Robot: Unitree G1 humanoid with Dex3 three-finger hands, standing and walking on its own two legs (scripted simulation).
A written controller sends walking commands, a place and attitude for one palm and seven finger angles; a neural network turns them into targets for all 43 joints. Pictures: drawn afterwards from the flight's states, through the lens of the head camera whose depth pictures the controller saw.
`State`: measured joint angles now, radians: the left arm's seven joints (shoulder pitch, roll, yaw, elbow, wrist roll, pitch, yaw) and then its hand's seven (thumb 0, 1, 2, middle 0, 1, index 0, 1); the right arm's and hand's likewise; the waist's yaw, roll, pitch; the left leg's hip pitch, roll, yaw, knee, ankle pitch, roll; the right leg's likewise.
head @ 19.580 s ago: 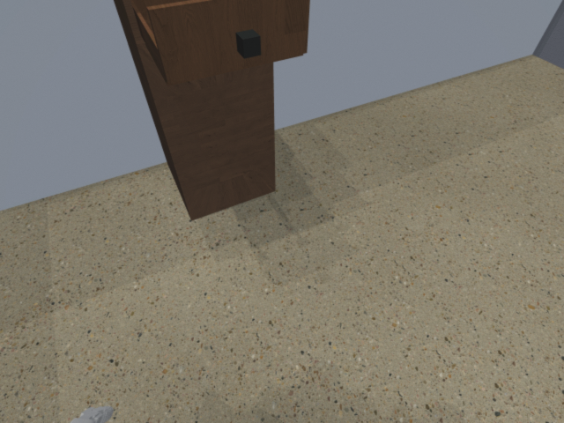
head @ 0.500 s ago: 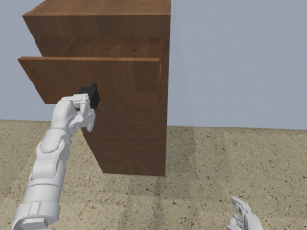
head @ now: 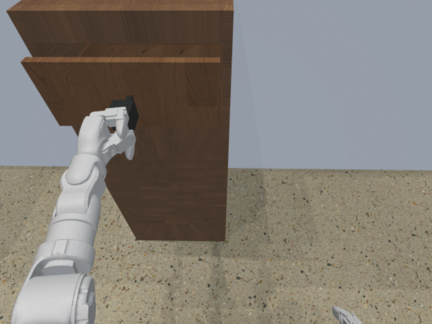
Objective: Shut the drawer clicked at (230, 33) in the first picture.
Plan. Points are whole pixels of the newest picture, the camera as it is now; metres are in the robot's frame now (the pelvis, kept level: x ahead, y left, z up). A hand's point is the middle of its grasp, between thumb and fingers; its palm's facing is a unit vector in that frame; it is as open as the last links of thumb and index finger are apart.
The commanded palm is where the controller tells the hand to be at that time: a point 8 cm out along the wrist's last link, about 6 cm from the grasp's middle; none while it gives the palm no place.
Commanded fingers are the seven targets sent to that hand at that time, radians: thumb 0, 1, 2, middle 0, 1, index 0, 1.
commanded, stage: push the drawer shut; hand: left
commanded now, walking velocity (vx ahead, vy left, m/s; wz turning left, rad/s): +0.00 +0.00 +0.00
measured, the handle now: (126, 109) +0.50 +0.20 +0.14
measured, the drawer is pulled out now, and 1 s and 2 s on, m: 0.07 0.00 0.00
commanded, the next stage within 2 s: pull the fist back off the drawer in 0.76 s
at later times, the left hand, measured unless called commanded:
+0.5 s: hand (137, 115) +0.47 +0.17 +0.14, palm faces +0.02 -1.00 -0.01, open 3.1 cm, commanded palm +0.46 +0.22 +0.14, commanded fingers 0.00 0.90 0.90 -1.40 -1.60 -1.40 -1.60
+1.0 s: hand (134, 112) +0.48 +0.18 +0.14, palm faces +0.02 -1.00 -0.01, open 2.7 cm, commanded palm +0.49 +0.22 +0.14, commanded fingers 0.00 0.90 0.90 -1.40 -1.60 -1.40 -1.60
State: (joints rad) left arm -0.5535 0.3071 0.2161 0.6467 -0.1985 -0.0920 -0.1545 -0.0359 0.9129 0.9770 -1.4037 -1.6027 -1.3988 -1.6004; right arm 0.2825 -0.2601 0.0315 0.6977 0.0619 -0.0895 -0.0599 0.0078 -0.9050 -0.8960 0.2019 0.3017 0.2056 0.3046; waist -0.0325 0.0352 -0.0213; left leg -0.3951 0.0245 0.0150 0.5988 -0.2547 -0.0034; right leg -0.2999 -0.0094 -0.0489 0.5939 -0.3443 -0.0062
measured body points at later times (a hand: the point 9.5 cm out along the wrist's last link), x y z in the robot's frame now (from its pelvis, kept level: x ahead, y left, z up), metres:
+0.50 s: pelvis +0.00 +0.00 -0.01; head +0.05 +0.00 +0.44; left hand +0.47 +0.23 +0.14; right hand +0.05 -0.27 -0.13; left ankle +0.03 +0.12 -0.73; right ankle -0.02 -0.11 -0.73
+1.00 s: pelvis -0.02 +0.00 -0.01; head +0.06 +0.01 +0.43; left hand +0.48 +0.24 +0.14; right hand +0.00 -0.27 -0.13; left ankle +0.03 +0.12 -0.73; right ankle -0.02 -0.11 -0.73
